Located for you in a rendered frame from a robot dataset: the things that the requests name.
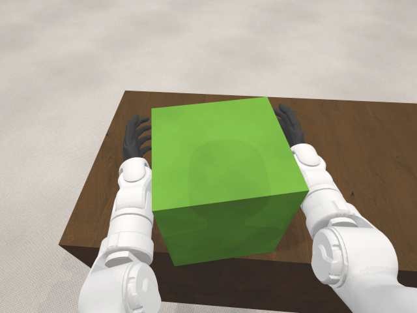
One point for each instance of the robot left hand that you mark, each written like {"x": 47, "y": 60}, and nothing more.
{"x": 131, "y": 143}

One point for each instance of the robot left upper arm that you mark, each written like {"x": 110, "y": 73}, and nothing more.
{"x": 127, "y": 288}

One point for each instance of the robot right hand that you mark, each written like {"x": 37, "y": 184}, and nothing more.
{"x": 290, "y": 125}

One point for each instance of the carton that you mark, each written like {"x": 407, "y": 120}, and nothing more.
{"x": 225, "y": 182}

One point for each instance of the pedestal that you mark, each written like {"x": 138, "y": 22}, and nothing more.
{"x": 370, "y": 151}

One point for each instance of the right robot forearm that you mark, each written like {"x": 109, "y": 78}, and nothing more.
{"x": 324, "y": 204}

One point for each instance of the left robot forearm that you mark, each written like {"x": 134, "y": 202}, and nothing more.
{"x": 130, "y": 227}

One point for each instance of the robot right upper arm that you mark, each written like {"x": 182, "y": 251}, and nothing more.
{"x": 361, "y": 267}

